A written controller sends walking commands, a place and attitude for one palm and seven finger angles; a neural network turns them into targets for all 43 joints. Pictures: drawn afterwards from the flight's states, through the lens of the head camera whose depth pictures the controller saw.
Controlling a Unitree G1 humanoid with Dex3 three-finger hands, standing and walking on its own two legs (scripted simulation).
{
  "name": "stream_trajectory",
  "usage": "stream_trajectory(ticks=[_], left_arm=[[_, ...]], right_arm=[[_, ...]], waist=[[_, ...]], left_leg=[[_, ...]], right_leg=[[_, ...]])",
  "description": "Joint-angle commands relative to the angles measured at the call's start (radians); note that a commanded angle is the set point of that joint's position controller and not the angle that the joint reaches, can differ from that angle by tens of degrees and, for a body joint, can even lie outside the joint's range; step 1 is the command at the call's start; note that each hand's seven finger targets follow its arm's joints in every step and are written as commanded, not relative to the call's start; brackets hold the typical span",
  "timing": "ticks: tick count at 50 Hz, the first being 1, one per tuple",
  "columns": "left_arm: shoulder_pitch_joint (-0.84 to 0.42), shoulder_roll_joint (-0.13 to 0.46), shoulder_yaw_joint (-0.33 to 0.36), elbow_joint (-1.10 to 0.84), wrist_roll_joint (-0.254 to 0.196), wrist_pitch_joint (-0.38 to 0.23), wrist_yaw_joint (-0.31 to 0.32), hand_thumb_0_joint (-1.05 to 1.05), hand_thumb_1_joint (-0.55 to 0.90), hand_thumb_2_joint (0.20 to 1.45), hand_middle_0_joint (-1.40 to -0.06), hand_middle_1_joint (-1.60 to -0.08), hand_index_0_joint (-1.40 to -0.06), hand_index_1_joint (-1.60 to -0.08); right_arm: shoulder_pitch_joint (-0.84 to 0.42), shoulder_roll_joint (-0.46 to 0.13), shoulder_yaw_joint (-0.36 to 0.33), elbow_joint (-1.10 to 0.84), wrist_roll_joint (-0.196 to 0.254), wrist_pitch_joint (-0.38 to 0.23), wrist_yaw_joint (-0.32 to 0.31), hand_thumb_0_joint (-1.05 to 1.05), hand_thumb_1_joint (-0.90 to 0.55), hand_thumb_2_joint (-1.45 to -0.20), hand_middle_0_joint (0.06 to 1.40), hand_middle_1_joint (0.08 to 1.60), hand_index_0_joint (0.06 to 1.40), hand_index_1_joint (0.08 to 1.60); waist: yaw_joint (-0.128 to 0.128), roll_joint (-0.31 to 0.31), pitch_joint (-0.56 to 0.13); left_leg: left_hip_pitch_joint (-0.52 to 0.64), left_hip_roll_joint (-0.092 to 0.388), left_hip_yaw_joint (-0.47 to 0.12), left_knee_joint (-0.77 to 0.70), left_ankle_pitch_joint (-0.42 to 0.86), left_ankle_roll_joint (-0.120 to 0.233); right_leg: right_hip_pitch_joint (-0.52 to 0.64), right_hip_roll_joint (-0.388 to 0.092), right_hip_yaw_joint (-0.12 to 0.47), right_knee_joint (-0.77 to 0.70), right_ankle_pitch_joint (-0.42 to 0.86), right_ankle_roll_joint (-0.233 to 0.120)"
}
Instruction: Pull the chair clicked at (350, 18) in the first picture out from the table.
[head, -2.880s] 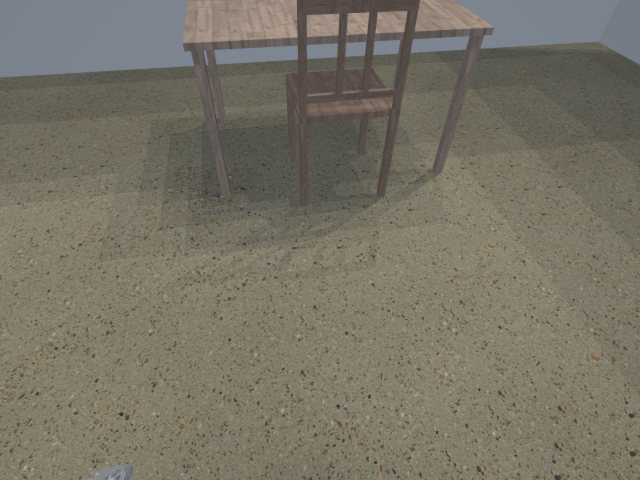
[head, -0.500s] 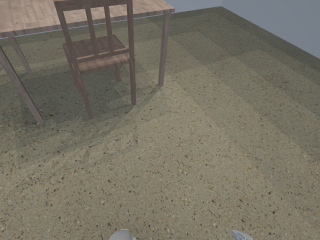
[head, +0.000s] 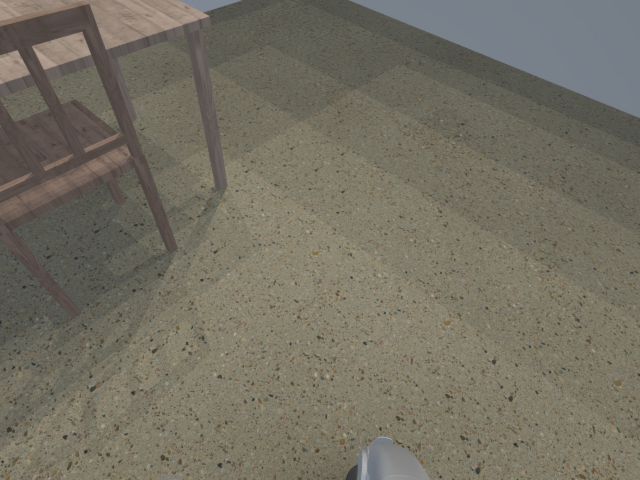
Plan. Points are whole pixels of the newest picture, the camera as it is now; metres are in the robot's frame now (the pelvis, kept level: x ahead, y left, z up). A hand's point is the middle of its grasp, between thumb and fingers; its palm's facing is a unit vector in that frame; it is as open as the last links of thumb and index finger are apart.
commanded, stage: walk to a spot facing it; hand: left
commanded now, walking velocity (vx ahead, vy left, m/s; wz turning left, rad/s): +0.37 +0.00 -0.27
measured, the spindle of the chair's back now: (7, 123) +0.81 +0.70 -0.08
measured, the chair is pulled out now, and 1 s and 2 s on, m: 0.00 0.00 0.00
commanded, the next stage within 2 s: turn to face it in 0.92 s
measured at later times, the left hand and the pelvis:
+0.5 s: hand (215, 416) +0.24 +0.16 -0.18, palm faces -0.01 -0.98 -0.18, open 7.3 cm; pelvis +0.23 -0.03 +0.00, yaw -4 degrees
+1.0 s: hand (252, 248) +0.56 +0.13 -0.16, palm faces -0.21 -0.96 -0.18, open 7.4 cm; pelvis +0.44 -0.03 +0.00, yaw -14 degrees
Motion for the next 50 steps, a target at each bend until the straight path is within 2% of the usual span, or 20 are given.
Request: stream_trajectory(ticks=[1,3,5,6,7,8,11,14,16,20,25,26,28,29,30,31,34,38,44,50], left_arm=[[-0.118,0.012,-0.013,-0.095,-0.011,-0.049,0.005,0.000,0.900,0.900,-0.200,-0.300,-0.200,-0.300],[0.000,0.029,-0.005,-0.061,-0.008,-0.059,0.011,0.000,0.900,0.900,-0.200,-0.300,-0.200,-0.300],[0.271,0.106,0.023,0.026,0.001,-0.081,0.021,0.000,0.900,0.900,-0.200,-0.300,-0.200,-0.300],[0.382,0.212,0.049,0.050,-0.002,-0.089,0.037,0.000,0.900,0.900,-0.200,-0.300,-0.200,-0.300],[0.410,0.265,0.057,0.067,-0.027,-0.084,0.044,0.000,0.900,0.900,-0.200,-0.300,-0.200,-0.300],[0.340,0.254,0.057,0.054,-0.035,-0.079,0.050,0.000,0.900,0.900,-0.200,-0.300,-0.200,-0.300],[0.143,0.116,0.012,0.016,-0.030,-0.093,0.056,0.000,0.900,0.900,-0.200,-0.300,-0.200,-0.300],[0.135,0.059,0.000,0.019,-0.014,-0.110,0.056,0.000,0.900,0.900,-0.200,-0.300,-0.200,-0.300],[0.132,0.072,-0.004,0.024,-0.014,-0.116,0.056,0.000,0.900,0.900,-0.200,-0.300,-0.200,-0.300],[0.196,0.085,-0.003,0.041,-0.017,-0.119,0.049,0.000,0.900,0.900,-0.200,-0.300,-0.200,-0.300],[0.258,0.128,0.003,0.062,-0.015,-0.116,0.050,0.000,0.900,0.900,-0.200,-0.300,-0.200,-0.300],[0.262,0.132,0.005,0.068,-0.013,-0.114,0.051,0.000,0.900,0.900,-0.200,-0.300,-0.200,-0.300],[0.243,0.132,0.006,0.068,-0.020,-0.112,0.051,0.000,0.900,0.900,-0.200,-0.300,-0.200,-0.300],[0.248,0.104,0.003,0.059,-0.027,-0.111,0.045,0.000,0.900,0.900,-0.200,-0.300,-0.200,-0.300],[0.269,0.043,-0.010,0.039,-0.037,-0.111,0.034,0.000,0.900,0.900,-0.200,-0.300,-0.200,-0.300],[0.196,0.076,-0.011,0.010,-0.027,-0.114,0.036,0.000,0.900,0.900,-0.200,-0.300,-0.200,-0.300],[0.126,0.045,0.002,0.030,-0.018,-0.099,0.027,0.000,0.900,0.900,-0.200,-0.300,-0.200,-0.300],[0.199,-0.008,0.002,0.048,-0.010,-0.052,0.024,0.000,0.900,0.900,-0.200,-0.300,-0.200,-0.300],[0.063,-0.007,0.011,-0.027,-0.008,-0.027,0.008,0.000,0.900,0.900,-0.200,-0.300,-0.200,-0.300],[-0.045,0.003,0.013,-0.089,-0.014,-0.038,0.004,0.000,0.900,0.900,-0.200,-0.300,-0.200,-0.300]], right_arm=[[0.078,-0.154,-0.027,-0.008,-0.002,-0.008,-0.007,0.000,-0.900,-0.900,0.200,0.300,0.200,0.300],[0.056,-0.173,-0.028,-0.010,0.002,-0.004,-0.009,0.000,-0.900,-0.900,0.200,0.300,0.200,0.300],[0.003,-0.178,-0.030,-0.025,0.016,-0.002,0.002,0.000,-0.900,-0.900,0.200,0.300,0.200,0.300],[0.032,-0.112,-0.021,-0.053,0.032,-0.003,0.010,0.000,-0.900,-0.900,0.200,0.300,0.200,0.300],[-0.009,-0.090,-0.017,-0.084,0.035,-0.002,0.006,0.000,-0.900,-0.900,0.200,0.300,0.200,0.300],[-0.067,-0.097,-0.026,-0.086,0.034,0.001,0.005,0.000,-0.900,-0.900,0.200,0.300,0.200,0.300],[-0.104,-0.058,-0.030,-0.074,0.012,0.029,0.010,0.000,-0.900,-0.900,0.200,0.300,0.200,0.300],[-0.029,-0.017,-0.029,-0.055,0.002,0.056,0.015,0.000,-0.900,-0.900,0.200,0.300,0.200,0.300],[-0.054,-0.024,-0.033,-0.073,0.004,0.059,0.024,0.000,-0.900,-0.900,0.200,0.300,0.200,0.300],[-0.230,-0.051,-0.033,-0.135,0.004,0.047,0.042,0.000,-0.900,-0.900,0.200,0.300,0.200,0.300],[-0.356,-0.077,-0.028,-0.185,0.006,0.025,0.054,0.000,-0.900,-0.900,0.200,0.300,0.200,0.300],[-0.344,-0.086,-0.032,-0.184,0.007,0.020,0.052,0.000,-0.900,-0.900,0.200,0.300,0.200,0.300],[-0.200,-0.123,-0.041,-0.134,0.000,0.008,0.039,0.000,-0.900,-0.900,0.200,0.300,0.200,0.300],[-0.051,-0.192,-0.059,-0.094,-0.009,0.001,0.028,0.000,-0.900,-0.900,0.200,0.300,0.200,0.300],[0.075,-0.313,-0.086,-0.065,-0.018,-0.001,0.019,0.000,-0.900,-0.900,0.200,0.300,0.200,0.300],[0.104,-0.317,-0.079,-0.059,-0.004,0.010,0.012,0.000,-0.900,-0.900,0.200,0.300,0.200,0.300],[-0.089,-0.173,-0.043,-0.093,-0.002,-0.005,0.002,0.000,-0.900,-0.900,0.200,0.300,0.200,0.300],[-0.134,-0.123,-0.033,-0.090,0.007,-0.020,-0.004,0.000,-0.900,-0.900,0.200,0.300,0.200,0.300],[-0.102,-0.131,-0.041,-0.079,0.010,-0.014,-0.002,0.000,-0.900,-0.900,0.200,0.300,0.200,0.300],[-0.060,-0.162,-0.056,-0.071,0.000,0.006,-0.001,0.000,-0.900,-0.900,0.200,0.300,0.200,0.300]], waist=[[-0.005,0.174,0.060],[0.048,0.193,-0.010],[0.180,0.119,-0.155],[0.210,-0.110,-0.282],[0.184,-0.152,-0.317],[0.170,-0.053,-0.212],[0.059,0.067,0.005],[-0.002,-0.011,0.032],[-0.007,-0.068,0.031],[0.041,-0.086,0.067],[0.083,-0.043,0.056],[0.075,-0.011,0.046],[-0.001,0.074,-0.027],[-0.058,0.186,-0.123],[-0.080,0.429,-0.209],[-0.092,0.354,-0.193],[-0.014,0.142,-0.007],[0.057,0.136,-0.003],[0.050,0.162,0.082],[0.015,0.155,0.086]], left_leg=[[0.041,0.292,-0.105,-0.030,0.778,0.100],[0.040,0.287,-0.071,0.120,1.020,0.086],[-0.174,0.229,-0.024,0.494,0.875,0.025],[-0.478,0.102,-0.025,0.814,0.226,-0.018],[-0.649,0.000,-0.164,1.056,-0.217,-0.030],[-0.685,0.054,-0.264,1.116,-0.151,-0.008],[-0.594,0.139,-0.312,0.988,0.025,-0.013],[-0.536,0.130,-0.280,0.847,0.087,-0.032],[-0.546,0.133,-0.276,0.756,0.131,-0.042],[-0.601,0.121,-0.255,0.540,0.192,-0.047],[-0.558,0.075,-0.207,0.343,0.161,-0.024],[-0.513,0.072,-0.203,0.304,0.139,-0.017],[-0.251,0.020,-0.169,0.189,0.170,0.000],[-0.008,0.115,-0.310,0.124,0.152,0.048],[0.173,0.386,-0.662,0.014,0.163,0.149],[0.156,0.445,-0.760,-0.060,0.131,0.191],[-0.102,0.355,-0.507,-0.096,0.228,0.129],[-0.191,0.285,-0.273,-0.133,0.296,0.096],[-0.168,0.274,-0.143,-0.171,0.303,0.104],[-0.057,0.310,-0.060,-0.052,0.515,0.090]], right_leg=[[0.003,0.038,-0.056,-0.168,-0.087,-0.047],[0.173,0.096,-0.090,-0.207,-0.121,-0.082],[0.594,0.076,-0.047,-0.299,-0.002,-0.122],[0.865,-0.200,0.347,-0.356,0.036,-0.223],[0.914,-0.342,0.653,-0.493,0.150,-0.315],[0.797,-0.344,0.591,-0.542,0.043,-0.323],[0.347,-0.232,0.349,-0.624,-0.064,-0.202],[0.222,-0.151,0.187,-0.655,-0.022,-0.162],[0.228,-0.134,0.160,-0.673,-0.042,-0.164],[0.313,-0.134,0.171,-0.680,-0.085,-0.169],[0.462,-0.165,0.178,-0.615,0.045,-0.158],[0.475,-0.175,0.183,-0.581,0.071,-0.156],[0.418,-0.119,0.115,-0.367,0.241,-0.123],[0.289,-0.041,0.046,-0.121,0.214,-0.073],[0.059,0.093,-0.043,0.208,-0.253,-0.023],[-0.026,0.085,0.061,0.370,-0.412,-0.036],[-0.053,-0.022,0.117,0.448,-0.203,-0.028],[-0.005,-0.036,0.099,0.376,-0.093,0.002],[-0.087,-0.063,0.036,0.135,0.018,0.030],[-0.002,-0.007,-0.037,-0.127,-0.034,-0.006]])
